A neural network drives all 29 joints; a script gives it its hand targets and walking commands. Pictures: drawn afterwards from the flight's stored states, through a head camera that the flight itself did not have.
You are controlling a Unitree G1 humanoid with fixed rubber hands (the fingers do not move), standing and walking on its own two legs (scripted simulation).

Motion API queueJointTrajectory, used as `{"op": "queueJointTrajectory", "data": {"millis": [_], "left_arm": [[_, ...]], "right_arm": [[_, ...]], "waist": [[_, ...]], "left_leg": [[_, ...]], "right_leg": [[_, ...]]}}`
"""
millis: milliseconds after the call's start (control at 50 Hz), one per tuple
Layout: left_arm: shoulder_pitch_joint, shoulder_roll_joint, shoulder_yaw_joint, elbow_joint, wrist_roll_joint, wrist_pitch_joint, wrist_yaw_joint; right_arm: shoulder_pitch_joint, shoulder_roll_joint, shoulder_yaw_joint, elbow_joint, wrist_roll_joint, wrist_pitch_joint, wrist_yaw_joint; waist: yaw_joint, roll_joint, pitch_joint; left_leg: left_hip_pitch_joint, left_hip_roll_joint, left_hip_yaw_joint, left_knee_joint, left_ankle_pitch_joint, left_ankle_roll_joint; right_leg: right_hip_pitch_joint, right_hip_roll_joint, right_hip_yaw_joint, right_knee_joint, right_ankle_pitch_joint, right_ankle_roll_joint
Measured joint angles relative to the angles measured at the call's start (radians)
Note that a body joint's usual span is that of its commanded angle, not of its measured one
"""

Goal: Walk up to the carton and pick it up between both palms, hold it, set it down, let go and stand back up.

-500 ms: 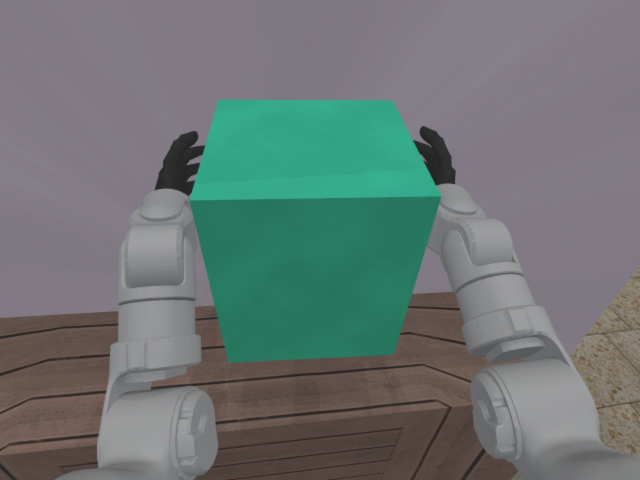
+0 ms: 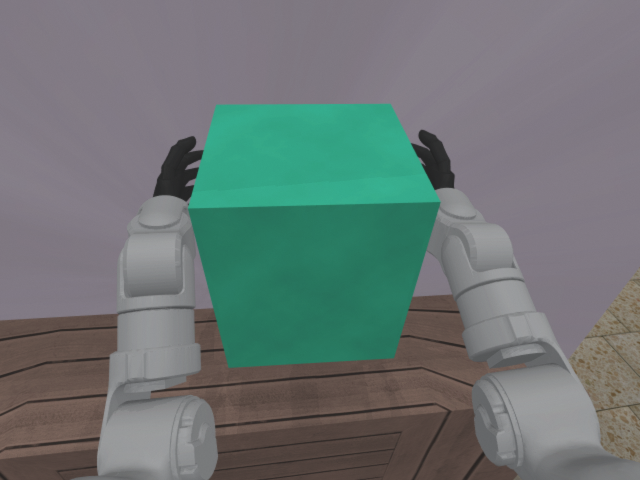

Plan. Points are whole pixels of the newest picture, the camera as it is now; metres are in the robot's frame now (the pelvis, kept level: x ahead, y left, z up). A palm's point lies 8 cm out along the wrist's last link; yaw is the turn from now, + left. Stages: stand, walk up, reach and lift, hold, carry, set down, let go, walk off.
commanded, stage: hold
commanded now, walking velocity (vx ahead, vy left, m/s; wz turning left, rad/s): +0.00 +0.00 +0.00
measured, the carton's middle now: (308, 236) +0.36 +0.01 +0.19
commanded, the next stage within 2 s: set down in 1.46 s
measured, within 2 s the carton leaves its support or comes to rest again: neither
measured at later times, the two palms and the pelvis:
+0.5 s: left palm (172, 202) +0.36 +0.17 +0.23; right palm (433, 193) +0.37 -0.14 +0.25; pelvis +0.00 +0.00 +0.00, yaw +0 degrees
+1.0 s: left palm (174, 203) +0.36 +0.16 +0.23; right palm (435, 195) +0.37 -0.14 +0.24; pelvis +0.00 +0.00 +0.00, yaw +0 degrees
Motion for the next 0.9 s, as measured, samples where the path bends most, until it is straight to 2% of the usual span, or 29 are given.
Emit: {"op": "queueJointTrajectory", "data": {"millis": [360,900], "left_arm": [[-0.024,-0.001,0.016,0.037,0.003,-0.006,-0.006],[-0.006,-0.002,0.002,0.004,0.001,-0.002,0.002]], "right_arm": [[-0.015,-0.003,-0.001,0.023,-0.011,0.005,0.000],[-0.005,-0.007,0.006,0.002,0.003,0.002,0.000]], "waist": [[0.008,0.005,-0.001],[0.004,0.004,0.000]], "left_leg": [[0.003,0.000,0.007,-0.013,0.009,0.001],[-0.001,0.000,0.003,-0.004,0.002,0.001]], "right_leg": [[-0.006,0.000,0.008,0.000,0.005,0.000],[-0.004,0.002,0.006,-0.003,0.003,0.000]]}}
